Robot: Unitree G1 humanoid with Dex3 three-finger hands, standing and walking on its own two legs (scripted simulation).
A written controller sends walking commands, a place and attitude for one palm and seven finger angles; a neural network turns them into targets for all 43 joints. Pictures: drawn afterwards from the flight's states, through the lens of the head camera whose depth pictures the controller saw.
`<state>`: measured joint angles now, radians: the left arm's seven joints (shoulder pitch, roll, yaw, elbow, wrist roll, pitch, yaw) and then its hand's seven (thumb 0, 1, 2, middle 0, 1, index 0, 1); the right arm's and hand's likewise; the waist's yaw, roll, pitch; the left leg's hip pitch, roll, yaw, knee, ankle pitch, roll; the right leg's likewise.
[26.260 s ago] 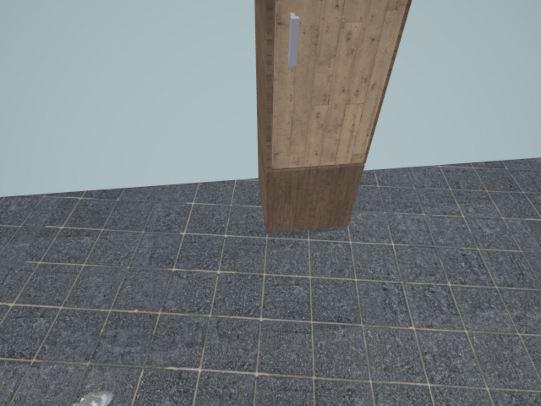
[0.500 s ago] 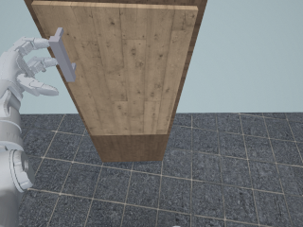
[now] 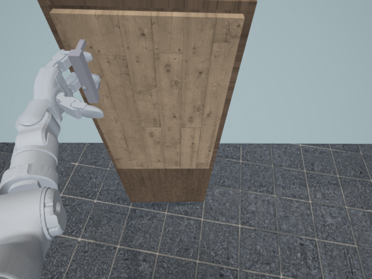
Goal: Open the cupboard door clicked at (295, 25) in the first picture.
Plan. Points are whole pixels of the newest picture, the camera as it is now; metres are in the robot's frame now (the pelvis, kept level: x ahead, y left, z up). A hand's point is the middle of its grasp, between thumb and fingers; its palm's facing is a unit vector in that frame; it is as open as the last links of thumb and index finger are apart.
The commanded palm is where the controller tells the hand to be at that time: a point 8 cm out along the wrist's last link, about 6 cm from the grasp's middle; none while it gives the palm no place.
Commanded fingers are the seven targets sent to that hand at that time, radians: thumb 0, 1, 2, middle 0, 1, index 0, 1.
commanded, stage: slide the fingers in behind the handle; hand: left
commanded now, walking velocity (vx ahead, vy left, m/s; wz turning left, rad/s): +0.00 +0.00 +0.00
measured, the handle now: (88, 72) +0.52 +0.20 +0.15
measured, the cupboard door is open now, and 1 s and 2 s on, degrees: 0 0 29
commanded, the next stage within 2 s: close the thumb around the handle in 0.46 s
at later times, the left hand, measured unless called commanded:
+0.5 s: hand (83, 91) +0.45 +0.20 +0.16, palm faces -0.04 -1.00 +0.00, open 14.0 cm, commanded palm +0.43 +0.25 +0.15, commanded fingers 0.00 -0.50 0.30 -0.30 -1.20 -0.30 -1.20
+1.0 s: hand (80, 90) +0.47 +0.21 +0.15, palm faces -0.04 -1.00 +0.00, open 8.7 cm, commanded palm +0.44 +0.25 +0.15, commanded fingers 0.00 0.79 0.85 -0.39 -1.34 -0.39 -1.34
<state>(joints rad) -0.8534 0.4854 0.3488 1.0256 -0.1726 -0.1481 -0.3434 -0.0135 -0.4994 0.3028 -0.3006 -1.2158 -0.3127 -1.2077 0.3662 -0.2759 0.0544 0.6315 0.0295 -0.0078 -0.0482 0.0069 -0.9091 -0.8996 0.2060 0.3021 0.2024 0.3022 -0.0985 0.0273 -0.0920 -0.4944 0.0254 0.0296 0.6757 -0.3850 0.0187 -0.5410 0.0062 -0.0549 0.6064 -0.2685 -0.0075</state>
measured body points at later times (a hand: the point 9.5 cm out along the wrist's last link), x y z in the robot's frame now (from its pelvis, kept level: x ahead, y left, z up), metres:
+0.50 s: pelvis -0.01 -0.01 +0.00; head +0.04 -0.01 +0.45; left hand +0.45 +0.25 +0.16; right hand +0.03 -0.28 -0.11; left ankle -0.04 +0.10 -0.72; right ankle +0.01 -0.12 -0.72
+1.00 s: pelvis -0.01 +0.00 +0.00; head +0.06 +0.01 +0.44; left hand +0.46 +0.26 +0.15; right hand +0.02 -0.27 -0.11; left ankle -0.04 +0.10 -0.72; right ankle +0.01 -0.12 -0.72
